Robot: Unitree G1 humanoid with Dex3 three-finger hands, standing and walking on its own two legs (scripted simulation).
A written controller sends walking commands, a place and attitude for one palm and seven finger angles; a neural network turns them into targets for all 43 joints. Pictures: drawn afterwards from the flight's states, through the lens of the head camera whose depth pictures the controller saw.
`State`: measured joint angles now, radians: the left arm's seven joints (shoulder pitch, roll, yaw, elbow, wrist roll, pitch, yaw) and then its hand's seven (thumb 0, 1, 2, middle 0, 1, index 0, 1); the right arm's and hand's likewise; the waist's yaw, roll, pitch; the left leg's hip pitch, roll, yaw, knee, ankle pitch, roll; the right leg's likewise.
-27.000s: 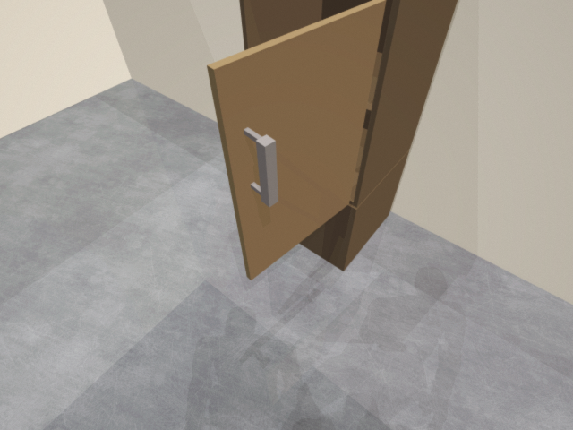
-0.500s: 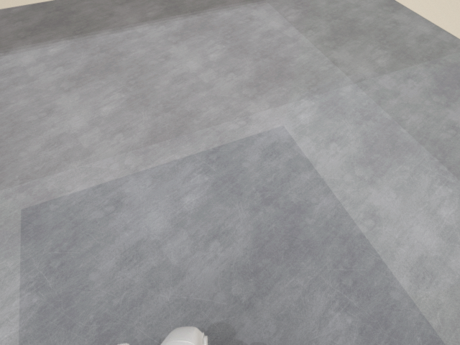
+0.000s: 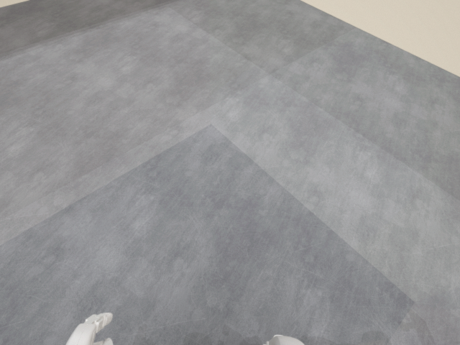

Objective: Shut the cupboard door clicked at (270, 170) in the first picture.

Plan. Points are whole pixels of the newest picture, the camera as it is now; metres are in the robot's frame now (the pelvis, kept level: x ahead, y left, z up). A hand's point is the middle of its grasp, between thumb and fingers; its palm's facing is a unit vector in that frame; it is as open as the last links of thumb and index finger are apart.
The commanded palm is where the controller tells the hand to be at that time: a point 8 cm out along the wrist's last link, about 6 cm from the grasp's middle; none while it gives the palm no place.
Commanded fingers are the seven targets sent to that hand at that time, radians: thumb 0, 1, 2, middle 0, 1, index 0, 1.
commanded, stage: turn to face it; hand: left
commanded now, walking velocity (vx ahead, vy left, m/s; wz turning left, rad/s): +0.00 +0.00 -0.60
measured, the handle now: out of the picture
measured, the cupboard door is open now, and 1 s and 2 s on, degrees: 55 55 55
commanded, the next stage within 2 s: none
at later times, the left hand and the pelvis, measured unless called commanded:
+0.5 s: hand (144, 331) +0.16 +0.18 -0.19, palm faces -0.25 -0.95 -0.20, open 7.3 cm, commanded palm none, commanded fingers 0.00 0.90 0.90 -0.20 -0.30 -0.20 -0.30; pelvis +0.03 +0.01 -0.01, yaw -17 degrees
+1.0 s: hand (197, 291) +0.23 +0.08 -0.16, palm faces -0.56 -0.78 -0.27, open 7.3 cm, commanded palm none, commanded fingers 0.00 0.90 0.90 -0.20 -0.30 -0.20 -0.30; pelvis +0.04 -0.03 -0.01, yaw -35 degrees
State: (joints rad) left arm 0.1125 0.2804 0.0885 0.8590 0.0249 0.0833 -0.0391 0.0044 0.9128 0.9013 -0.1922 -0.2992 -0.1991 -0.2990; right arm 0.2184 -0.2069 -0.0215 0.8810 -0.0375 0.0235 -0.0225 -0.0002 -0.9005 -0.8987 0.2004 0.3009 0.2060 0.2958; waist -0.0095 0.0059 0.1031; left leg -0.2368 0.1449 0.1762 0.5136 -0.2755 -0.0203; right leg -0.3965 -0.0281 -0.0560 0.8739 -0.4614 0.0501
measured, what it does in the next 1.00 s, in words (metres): steps on the spot, turning right: right foot, then left foot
